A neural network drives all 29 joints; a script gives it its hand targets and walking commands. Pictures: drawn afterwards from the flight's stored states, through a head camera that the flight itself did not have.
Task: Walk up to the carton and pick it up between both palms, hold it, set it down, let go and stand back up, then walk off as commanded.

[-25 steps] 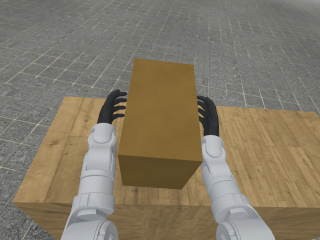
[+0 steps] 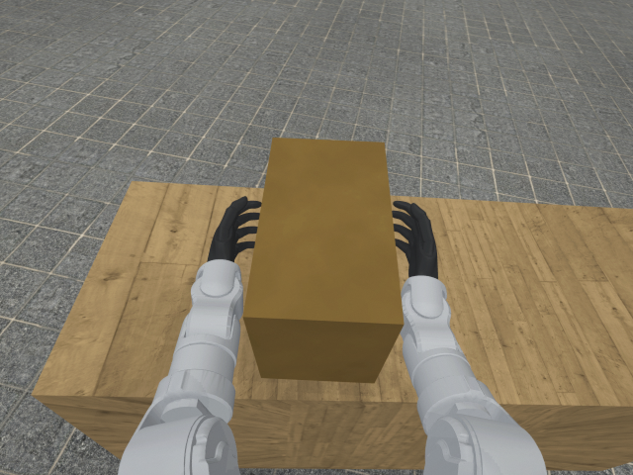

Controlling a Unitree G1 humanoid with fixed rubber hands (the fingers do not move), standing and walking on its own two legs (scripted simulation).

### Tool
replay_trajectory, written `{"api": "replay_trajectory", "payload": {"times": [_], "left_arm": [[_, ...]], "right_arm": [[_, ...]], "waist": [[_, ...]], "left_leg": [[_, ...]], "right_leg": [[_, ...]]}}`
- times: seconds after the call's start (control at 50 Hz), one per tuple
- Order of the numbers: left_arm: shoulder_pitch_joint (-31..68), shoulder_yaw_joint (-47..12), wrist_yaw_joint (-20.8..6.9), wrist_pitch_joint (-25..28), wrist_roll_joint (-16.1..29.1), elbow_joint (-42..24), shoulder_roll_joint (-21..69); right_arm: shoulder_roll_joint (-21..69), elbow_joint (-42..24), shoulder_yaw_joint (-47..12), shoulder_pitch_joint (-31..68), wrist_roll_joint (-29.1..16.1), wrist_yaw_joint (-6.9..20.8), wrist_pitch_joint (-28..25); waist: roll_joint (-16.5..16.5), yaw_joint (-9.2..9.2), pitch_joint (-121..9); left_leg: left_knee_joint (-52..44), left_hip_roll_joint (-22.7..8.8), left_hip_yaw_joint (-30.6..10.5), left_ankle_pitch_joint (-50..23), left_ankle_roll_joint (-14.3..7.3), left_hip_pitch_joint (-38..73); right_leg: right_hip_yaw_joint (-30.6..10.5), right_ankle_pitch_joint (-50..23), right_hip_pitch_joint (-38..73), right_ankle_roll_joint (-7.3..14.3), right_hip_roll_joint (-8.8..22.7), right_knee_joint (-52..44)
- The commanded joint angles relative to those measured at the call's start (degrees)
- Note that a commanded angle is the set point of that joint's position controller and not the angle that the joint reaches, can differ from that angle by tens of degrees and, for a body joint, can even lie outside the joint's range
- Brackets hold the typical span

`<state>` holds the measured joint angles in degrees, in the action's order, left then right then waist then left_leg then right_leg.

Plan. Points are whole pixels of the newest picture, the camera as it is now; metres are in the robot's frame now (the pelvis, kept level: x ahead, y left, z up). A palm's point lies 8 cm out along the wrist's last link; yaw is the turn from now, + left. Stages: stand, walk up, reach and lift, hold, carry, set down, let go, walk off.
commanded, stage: set down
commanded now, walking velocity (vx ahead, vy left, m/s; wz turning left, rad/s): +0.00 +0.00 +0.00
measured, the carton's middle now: (323, 259) +0.41 -0.02 +0.02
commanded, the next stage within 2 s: none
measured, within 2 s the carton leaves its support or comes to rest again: neither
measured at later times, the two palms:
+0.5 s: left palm (231, 271) +0.38 +0.11 +0.02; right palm (412, 276) +0.37 -0.14 +0.04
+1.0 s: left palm (237, 279) +0.39 +0.11 -0.01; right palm (410, 283) +0.38 -0.15 +0.02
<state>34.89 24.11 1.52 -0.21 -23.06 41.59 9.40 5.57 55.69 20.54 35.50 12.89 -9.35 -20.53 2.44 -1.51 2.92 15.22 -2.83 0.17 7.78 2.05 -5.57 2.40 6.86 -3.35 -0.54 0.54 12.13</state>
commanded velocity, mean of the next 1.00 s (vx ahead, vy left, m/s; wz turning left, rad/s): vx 0.00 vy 0.00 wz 0.00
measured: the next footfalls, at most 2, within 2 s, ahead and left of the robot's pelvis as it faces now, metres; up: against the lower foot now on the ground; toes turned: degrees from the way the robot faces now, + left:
none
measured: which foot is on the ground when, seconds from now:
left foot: down 0.00-1.00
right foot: down 0.00-1.00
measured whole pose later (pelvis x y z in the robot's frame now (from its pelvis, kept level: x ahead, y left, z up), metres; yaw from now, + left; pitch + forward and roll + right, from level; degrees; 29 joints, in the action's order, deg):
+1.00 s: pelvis +0.01 +0.00 +0.00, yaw -1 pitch +11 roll -1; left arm 38.1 29.4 5.2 18.2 -24.3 61.0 5.9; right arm 7.7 63.8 34.2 39.3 27.6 -8.5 -29.0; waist 0.4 -2.8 -2.3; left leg 17.7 -3.4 0.9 7.8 2.0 -21.4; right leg 1.7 6.0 -19.1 -0.4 0.1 13.7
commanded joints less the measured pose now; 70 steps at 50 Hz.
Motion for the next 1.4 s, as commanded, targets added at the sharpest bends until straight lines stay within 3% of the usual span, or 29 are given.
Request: {"api": "replay_trajectory", "payload": {"times": [0.0,0.16,0.2,0.24,0.28,0.3,0.32,0.46,0.48,0.58,0.6,0.62,0.7,0.72,0.74,0.78,0.8,0.88,0.9,1.0,1.02,1.04,1.08,1.12,1.18,1.24,1.28,1.34,1.38], "left_arm": [[30.04,-21.10,-5.83,5.68,0.47,-3.03,30.06],[30.82,-19.42,-5.14,10.21,0.50,2.54,29.34],[33.31,-16.90,-4.55,12.58,-1.37,0.61,26.66],[30.47,-17.82,-4.92,12.72,-0.38,3.90,28.75],[34.28,-19.13,-4.58,14.57,0.19,1.98,28.78],[33.06,-17.03,-4.13,14.97,-0.92,3.97,27.94],[34.22,-18.67,-3.80,15.40,-0.52,3.09,28.55],[33.69,-15.50,-3.07,18.02,-1.56,7.14,26.80],[34.93,-16.49,-2.79,18.46,-1.09,6.54,27.58],[34.13,-16.33,-1.97,19.96,-0.92,9.90,26.82],[32.14,-14.84,-2.65,20.07,-1.56,10.44,27.97],[35.50,-14.96,-2.34,20.60,-1.62,9.75,27.55],[32.59,-13.24,-2.20,21.80,-2.44,11.29,25.95],[33.52,-14.55,-1.85,22.15,-2.16,11.53,26.90],[32.54,-12.85,-2.19,22.10,-3.80,12.10,25.98],[31.17,-11.85,-1.96,23.03,-3.82,12.65,26.24],[34.10,-13.75,-2.03,23.90,-3.01,10.11,26.37],[38.20,-12.65,-1.80,24.99,-2.68,11.53,25.41],[36.97,-9.41,-1.80,23.76,-5.23,14.63,23.61],[39.27,-11.70,-1.13,25.00,-2.62,13.57,25.17],[37.98,-11.80,-1.07,24.87,-2.76,14.97,25.55],[34.46,-8.16,-1.54,24.75,-5.22,17.06,23.85],[36.17,-8.56,-1.70,23.94,-5.68,17.07,23.57],[35.61,-7.61,-1.29,24.02,-6.35,15.82,24.63],[36.44,-8.57,-1.22,24.03,-5.90,16.48,24.89],[36.71,-10.40,-0.25,26.32,-6.14,14.81,25.88],[33.87,-9.79,-0.35,26.18,-6.59,17.11,26.06],[38.89,-9.37,0.38,28.18,-6.05,14.53,24.84],[37.53,-9.67,0.16,28.10,-6.16,17.20,25.26]], "right_arm": [[28.37,-6.23,-17.82,30.91,4.54,6.95,-4.49],[28.42,-0.85,-14.77,28.99,7.20,6.74,-6.51],[31.14,2.32,-15.74,26.52,7.36,7.21,-5.88],[30.65,2.02,-14.71,25.48,8.74,6.33,-6.86],[31.15,2.31,-14.10,26.86,8.56,6.90,-7.45],[30.87,3.40,-13.72,26.18,9.38,6.82,-7.90],[31.17,3.37,-13.23,27.27,8.98,6.94,-7.72],[31.11,3.60,-12.14,28.57,11.60,7.27,-8.92],[31.47,6.95,-10.99,27.48,11.82,7.33,-8.40],[31.43,9.55,-8.33,25.44,14.09,6.80,-8.90],[32.68,9.21,-9.06,25.52,13.99,6.62,-9.32],[33.30,9.49,-8.00,25.10,14.76,6.93,-9.10],[32.18,11.27,-6.81,26.10,15.34,7.13,-9.88],[32.46,10.54,-7.80,25.46,15.35,7.25,-10.42],[33.85,11.21,-7.48,25.83,15.90,7.02,-10.11],[34.18,11.12,-7.51,25.90,17.26,6.82,-11.21],[34.56,11.61,-6.51,25.63,17.45,6.64,-11.42],[34.70,12.27,-4.00,26.78,19.12,7.38,-10.68],[34.13,11.45,-2.34,27.64,19.76,7.52,-9.79],[34.40,12.24,-0.15,26.92,21.10,8.04,-10.19],[34.70,11.63,0.06,26.81,21.49,7.65,-9.98],[34.71,12.86,-1.68,25.84,20.98,8.10,-10.06],[34.33,13.56,1.06,25.62,21.82,8.13,-9.37],[34.70,15.24,0.51,25.49,20.93,8.48,-9.44],[34.43,12.42,2.01,25.89,23.23,8.44,-9.72],[34.41,12.50,1.74,26.95,23.79,8.86,-11.51],[35.17,14.56,1.39,24.77,22.38,9.13,-11.34],[35.05,13.82,2.76,26.00,24.47,8.82,-11.60],[34.32,13.59,4.02,27.33,25.01,8.50,-12.36]], "waist": [[-2.83,0.68,-28.90],[-1.23,-1.10,-27.13],[-1.57,1.40,-29.09],[-1.43,-1.54,-28.59],[-3.27,-1.55,-30.44],[-3.38,-0.09,-31.99],[-4.57,-1.20,-30.59],[-2.10,0.61,-32.84],[-5.04,-0.37,-32.77],[-3.92,-1.89,-34.02],[-1.68,-1.04,-32.81],[-2.68,-2.41,-34.69],[-3.61,-0.49,-33.05],[-4.34,-2.06,-35.39],[-4.08,-0.25,-33.43],[-2.03,-0.75,-36.50],[-3.98,-1.74,-37.98],[-3.36,-2.17,-37.24],[-3.20,-0.67,-35.53],[-3.24,-3.41,-40.14],[-3.03,-3.37,-41.97],[-2.03,-0.26,-38.03],[-4.01,-1.93,-36.70],[-4.77,0.02,-36.33],[-4.30,-2.76,-40.04],[-6.97,-2.99,-43.68],[-6.41,-0.99,-40.04],[-5.77,-1.61,-46.62],[-4.78,-2.14,-45.21]], "left_leg": [[1.11,3.58,7.56,-13.66,0.82,5.41],[1.02,3.49,7.44,-13.96,1.17,4.16],[1.09,3.95,7.91,-14.18,0.72,2.04],[1.70,3.87,7.43,-14.68,0.90,1.60],[2.19,3.77,6.89,-15.50,1.46,2.35],[2.43,3.62,7.46,-16.88,1.40,2.38],[2.50,3.58,7.03,-16.41,1.80,2.71],[2.62,3.22,7.73,-15.62,1.60,0.15],[2.81,3.50,7.51,-15.34,2.02,1.76],[4.48,2.56,6.35,-18.15,2.27,2.47],[4.20,2.95,7.16,-18.50,1.75,3.01],[3.94,3.06,6.87,-16.95,1.87,0.42],[4.28,3.04,6.95,-18.45,1.94,-0.28],[4.12,2.89,6.14,-18.42,2.11,0.28],[4.45,3.16,6.67,-17.79,1.86,-0.79],[4.43,3.21,6.83,-18.17,1.46,-3.65],[4.49,3.28,6.97,-17.84,1.73,-4.43],[3.47,2.97,6.50,-13.18,1.05,-5.38],[2.75,3.16,7.29,-9.69,0.61,-6.65],[5.15,2.45,6.75,-15.18,1.06,-4.07],[5.35,2.31,6.12,-15.47,0.95,-5.59],[5.37,2.82,7.30,-16.52,0.49,-6.91],[4.66,2.67,6.64,-13.32,0.70,-7.74],[5.01,2.62,6.72,-15.11,0.95,-6.30],[4.86,2.22,6.72,-13.65,0.77,-6.58],[7.80,1.72,5.95,-21.49,2.62,-5.87],[8.78,1.27,6.29,-23.89,2.60,-4.61],[8.18,1.33,6.49,-18.52,1.65,-6.66],[8.64,1.56,6.64,-20.00,1.88,-10.00]], "right_leg": [[5.77,-17.06,9.40,-0.67,-3.01,2.33],[5.74,-18.89,7.44,-0.96,-2.73,2.27],[4.26,-20.49,9.81,-1.16,-2.23,3.19],[3.91,-24.26,10.14,-1.40,-2.15,3.40],[4.22,-24.07,7.68,-1.33,-2.39,3.94],[4.20,-24.52,8.00,-0.73,-2.36,3.95],[4.67,-21.19,7.00,-0.42,-2.73,3.51],[4.72,-19.93,5.16,-0.10,-3.04,3.62],[4.48,-18.36,3.02,0.27,-2.77,2.95],[5.14,-20.16,1.37,0.60,-3.38,3.01],[4.61,-22.40,2.60,0.15,-3.02,2.91],[4.73,-22.30,3.20,-0.08,-2.91,3.64],[3.93,-23.24,2.14,0.53,-2.56,3.88],[4.17,-23.21,1.68,0.68,-2.86,4.21],[3.50,-26.00,2.66,-0.02,-2.10,4.34],[3.52,-28.71,6.13,-0.35,-2.22,5.91],[3.71,-29.08,5.19,-0.36,-2.05,5.78],[3.66,-23.01,1.17,-0.27,-2.20,5.37],[3.59,-19.05,0.99,-0.56,-1.62,4.94],[4.42,-22.05,-1.84,-0.01,-2.67,5.75],[3.86,-24.42,-1.31,-0.04,-2.39,6.60],[3.48,-27.34,1.39,-1.04,-1.77,6.92],[3.76,-22.82,-1.09,-0.46,-1.69,6.94],[3.77,-20.41,-2.07,0.27,-2.02,6.63],[4.53,-20.87,-2.97,-0.03,-2.21,6.39],[5.06,-24.62,-6.33,0.90,-3.09,8.06],[4.26,-25.00,-8.15,1.30,-2.95,7.58],[4.26,-22.47,-7.28,1.13,-3.07,7.85],[3.89,-28.29,-5.59,0.74,-2.26,8.80]]}}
